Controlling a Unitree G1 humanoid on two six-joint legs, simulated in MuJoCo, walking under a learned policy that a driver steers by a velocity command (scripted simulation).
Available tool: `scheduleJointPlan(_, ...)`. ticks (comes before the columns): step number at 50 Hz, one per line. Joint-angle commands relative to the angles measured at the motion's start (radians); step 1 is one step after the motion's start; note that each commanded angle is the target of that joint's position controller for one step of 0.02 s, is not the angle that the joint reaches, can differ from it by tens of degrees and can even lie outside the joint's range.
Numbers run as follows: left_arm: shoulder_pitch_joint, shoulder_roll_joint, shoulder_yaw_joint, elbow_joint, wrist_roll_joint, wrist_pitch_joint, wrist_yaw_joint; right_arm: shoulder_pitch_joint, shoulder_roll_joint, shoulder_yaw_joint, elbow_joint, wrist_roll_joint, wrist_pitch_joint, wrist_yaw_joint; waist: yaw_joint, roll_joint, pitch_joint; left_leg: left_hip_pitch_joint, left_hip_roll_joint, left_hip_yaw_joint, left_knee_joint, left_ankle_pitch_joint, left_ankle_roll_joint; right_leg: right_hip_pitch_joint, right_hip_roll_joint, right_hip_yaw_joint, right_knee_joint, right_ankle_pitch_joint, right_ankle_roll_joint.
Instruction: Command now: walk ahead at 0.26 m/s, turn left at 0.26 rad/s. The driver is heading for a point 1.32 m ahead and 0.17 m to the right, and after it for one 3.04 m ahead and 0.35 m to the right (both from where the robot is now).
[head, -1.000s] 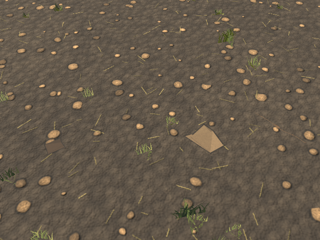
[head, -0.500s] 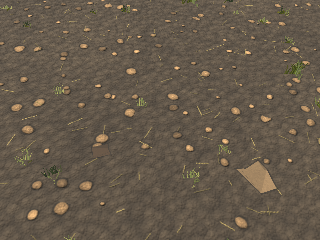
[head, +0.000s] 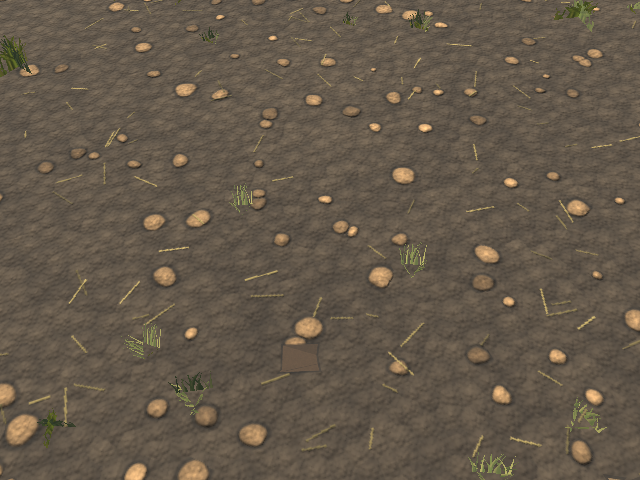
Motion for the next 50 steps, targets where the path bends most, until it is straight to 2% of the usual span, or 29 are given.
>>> scheduleJointPlan(1, 0.029, 0.062, 0.004, -0.007, 0.008, -0.013, -0.009, 0.086, -0.02, -0.009, -0.052, -0.006, 0.004, -0.003, -0.034, -0.089, -0.11, -0.071, 0.09, 0.001, -0.113, 0.039, -0.015, 0.152, -0.269, 0.204, -0.159, 0.63, -0.208)
scheduleJointPlan(4, 0.004, 0.126, 0.017, 0.012, 0.002, -0.003, 0.003, 0.027, 0.008, 0.011, -0.085, -0.018, 0.011, -0.003, -0.041, -0.109, -0.137, 0.01, 0.098, 0.044, -0.354, 0.156, -0.033, 0.102, -0.259, 0.118, -0.175, 0.712, -0.216)
scheduleJointPlan(6, 0.013, 0.153, 0.023, 0.022, -0.009, 0.014, 0.01, -0.017, -0.012, 0.012, -0.092, -0.015, 0.017, 0.002, -0.024, -0.121, -0.166, 0.073, 0.084, 0.066, -0.46, 0.268, -0.038, 0.102, -0.249, 0.088, -0.177, 0.643, -0.201)
scheduleJointPlan(10, 0.042, 0.155, 0.019, 0.052, -0.025, 0.04, 0.012, -0.1, -0.052, 0.002, -0.117, -0.019, 0.028, 0.004, -0.004, -0.122, -0.142, 0.126, 0.068, 0.077, -0.622, 0.331, -0.018, 0.123, -0.258, 0.107, -0.136, 0.392, -0.167)
scheduleJointPlan(12, 0.049, 0.13, 0.008, 0.061, -0.036, 0.049, 0.015, -0.098, -0.065, -0.008, -0.115, -0.027, 0.025, 0.002, -0.016, -0.113, -0.128, 0.218, 0.05, 0.094, -0.771, 0.4, 0.019, 0.106, -0.219, 0.113, -0.07, 0.211, -0.114)
scheduleJointPlan(13, 0.086, 0.099, -0.004, 0.072, -0.027, 0.049, 0.016, -0.09, -0.097, -0.017, -0.121, -0.034, 0.025, -0.003, -0.013, -0.075, -0.132, 0.29, 0.105, 0.033, -0.827, 0.538, 0.044, 0.078, -0.177, 0.101, -0.019, 0.098, -0.062)
scheduleJointPlan(14, 0.159, 0.061, -0.017, 0.075, 0.004, 0.044, 0.014, -0.083, -0.16, -0.028, -0.135, -0.042, 0.032, -0.012, 0.036, 0.048, -0.18, 0.399, 0.24, -0.095, -0.792, 0.765, 0.099, 0.01, -0.093, 0.04, 0.089, -0.13, -0.005)
scheduleJointPlan(15, 0.225, 0.011, -0.031, 0.089, 0.002, 0.046, 0.018, -0.107, -0.12, -0.014, -0.133, -0.042, 0.042, -0.014, 0.071, 0.172, -0.207, 0.394, 0.315, -0.168, -0.811, 0.71, 0.194, -0.028, -0.06, 0.004, 0.131, -0.305, 0.037)
scheduleJointPlan(16, 0.173, 0.04, -0.029, 0.084, -0.005, 0.059, 0.028, -0.118, -0.06, -0.002, -0.131, -0.038, 0.042, -0.005, 0.04, 0.149, -0.181, 0.328, 0.29, -0.189, -0.845, 0.527, 0.202, -0.007, -0.072, 0.022, 0.124, -0.282, 0.051)
scheduleJointPlan(17, 0.132, 0.06, -0.024, 0.078, -0.008, 0.074, 0.034, -0.147, -0.043, 0.002, -0.129, -0.034, 0.039, 0.002, 0.041, 0.127, -0.152, 0.28, 0.246, -0.163, -0.859, 0.395, 0.167, 0.011, -0.076, 0.022, 0.107, -0.234, 0.055)
scheduleJointPlan(19, 0.136, 0.078, -0.022, 0.09, 0.004, 0.103, 0.043, -0.216, -0.049, 0.004, -0.14, -0.032, 0.032, 0.011, 0.061, 0.111, -0.099, 0.176, 0.175, -0.09, -0.853, 0.269, 0.103, 0.084, -0.09, 0.032, 0.044, -0.152, 0.055)
scheduleJointPlan(20, 0.138, 0.103, -0.016, 0.102, 0.003, 0.107, 0.044, -0.211, -0.056, 0.0, -0.137, -0.029, 0.028, 0.014, 0.049, 0.068, -0.062, 0.159, 0.137, -0.052, -0.84, 0.285, 0.081, 0.083, -0.087, 0.027, 0.042, -0.144, 0.055)
scheduleJointPlan(21, 0.135, 0.102, -0.016, 0.109, 0.0, 0.106, 0.045, -0.187, -0.059, -0.001, -0.123, -0.03, 0.024, 0.015, 0.043, 0.044, -0.061, 0.175, 0.12, -0.035, -0.814, 0.346, 0.07, 0.088, -0.085, 0.024, 0.042, -0.128, 0.053)
scheduleJointPlan(24, 0.129, 0.088, -0.017, 0.129, -0.007, 0.098, 0.044, -0.154, -0.057, -0.005, -0.097, -0.021, 0.015, 0.011, 0.031, 0.004, -0.103, 0.253, 0.113, -0.011, -0.746, 0.568, 0.082, 0.098, -0.094, 0.032, 0.044, -0.055, 0.058)
scheduleJointPlan(27, 0.115, 0.079, -0.017, 0.148, -0.011, 0.102, 0.045, -0.15, -0.05, -0.007, -0.076, -0.021, 0.018, 0.01, 0.026, -0.014, -0.124, 0.283, 0.113, -0.005, -0.724, 0.635, 0.094, 0.115, -0.093, 0.031, 0.051, -0.037, 0.062)
scheduleJointPlan(35, 0.113, 0.069, -0.015, 0.199, -0.012, 0.123, 0.055, -0.156, -0.042, -0.013, -0.015, -0.018, 0.031, 0.006, 0.029, -0.024, -0.078, 0.251, 0.091, 0.018, -0.742, 0.521, 0.083, 0.129, -0.088, 0.029, 0.038, -0.068, 0.059)
scheduleJointPlan(50, 0.173, 0.031, -0.022, 0.262, -0.01, 0.114, 0.064, -0.15, -0.031, -0.014, 0.102, -0.015, 0.051, -0.011, 0.015, -0.022, -0.01, 0.24, 0.067, 0.043, -0.781, 0.327, 0.055, 0.082, -0.08, 0.023, -0.004, -0.155, 0.048)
